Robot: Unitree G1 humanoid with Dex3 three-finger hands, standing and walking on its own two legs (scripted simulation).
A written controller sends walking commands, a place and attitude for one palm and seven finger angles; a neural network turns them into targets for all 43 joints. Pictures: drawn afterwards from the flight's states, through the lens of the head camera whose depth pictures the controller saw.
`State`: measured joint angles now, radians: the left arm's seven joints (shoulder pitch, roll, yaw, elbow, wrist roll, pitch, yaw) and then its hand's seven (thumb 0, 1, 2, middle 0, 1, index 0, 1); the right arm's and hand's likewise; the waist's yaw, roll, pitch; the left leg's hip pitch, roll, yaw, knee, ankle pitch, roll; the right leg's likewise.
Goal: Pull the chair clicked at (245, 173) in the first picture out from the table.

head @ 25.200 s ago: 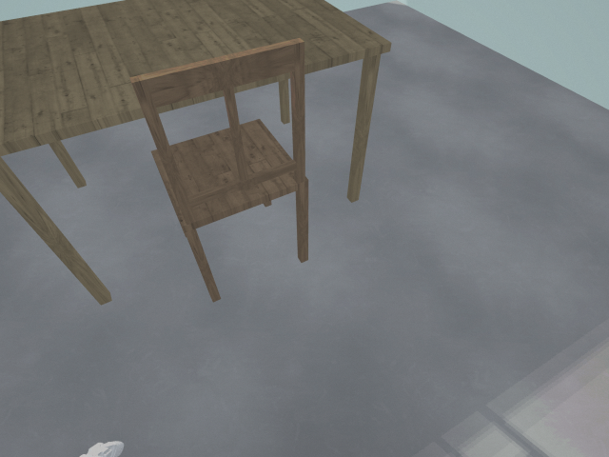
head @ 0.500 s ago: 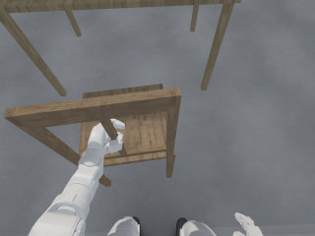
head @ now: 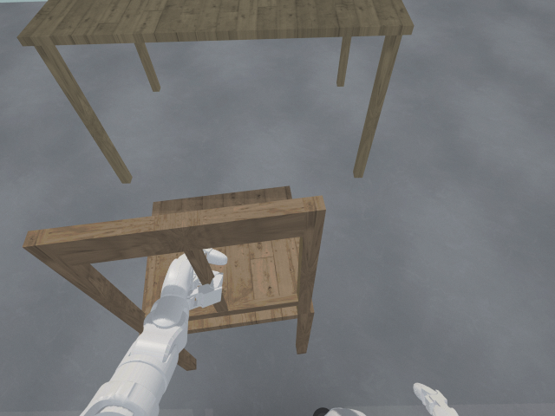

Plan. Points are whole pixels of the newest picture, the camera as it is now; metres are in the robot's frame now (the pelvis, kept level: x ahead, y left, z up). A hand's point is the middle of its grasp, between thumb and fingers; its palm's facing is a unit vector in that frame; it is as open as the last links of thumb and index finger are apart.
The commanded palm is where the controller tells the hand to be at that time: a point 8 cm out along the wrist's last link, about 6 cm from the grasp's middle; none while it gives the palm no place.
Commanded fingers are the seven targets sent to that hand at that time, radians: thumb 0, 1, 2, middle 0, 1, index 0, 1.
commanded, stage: stop walking, hand still on the chair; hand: left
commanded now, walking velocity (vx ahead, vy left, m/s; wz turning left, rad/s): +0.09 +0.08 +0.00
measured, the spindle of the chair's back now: (209, 281) +0.34 +0.14 -0.10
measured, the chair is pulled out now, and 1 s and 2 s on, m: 0.62 0.65 0.65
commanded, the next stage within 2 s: open the thumb and straighten the fingers in 0.64 s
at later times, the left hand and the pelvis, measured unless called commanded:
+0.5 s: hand (213, 307) +0.28 +0.11 -0.06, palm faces -0.09 -0.98 -0.17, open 5.4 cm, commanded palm +0.27 +0.17 -0.04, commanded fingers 0.00 0.90 0.90 -0.50 -1.45 -0.50 -1.45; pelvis +0.03 +0.02 +0.00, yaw +0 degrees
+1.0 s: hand (208, 301) +0.29 +0.12 -0.06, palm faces -0.12 -0.98 -0.13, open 8.3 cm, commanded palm +0.27 +0.18 -0.04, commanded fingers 0.00 -0.55 0.20 -0.40 -1.16 -0.40 -1.16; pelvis +0.03 +0.02 -0.01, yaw +1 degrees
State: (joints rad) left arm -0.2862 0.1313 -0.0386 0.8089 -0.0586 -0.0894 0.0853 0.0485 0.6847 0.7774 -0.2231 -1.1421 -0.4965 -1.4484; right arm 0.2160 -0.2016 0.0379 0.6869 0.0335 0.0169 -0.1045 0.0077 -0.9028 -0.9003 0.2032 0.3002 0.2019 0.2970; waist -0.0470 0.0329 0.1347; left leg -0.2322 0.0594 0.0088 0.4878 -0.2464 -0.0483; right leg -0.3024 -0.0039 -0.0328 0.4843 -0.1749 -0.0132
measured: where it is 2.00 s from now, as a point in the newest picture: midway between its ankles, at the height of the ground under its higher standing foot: outside the picture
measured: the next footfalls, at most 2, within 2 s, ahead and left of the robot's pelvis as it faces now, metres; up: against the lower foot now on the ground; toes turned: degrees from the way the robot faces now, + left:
none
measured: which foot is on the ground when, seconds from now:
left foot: down 0.00-1.00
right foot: down 0.00-1.00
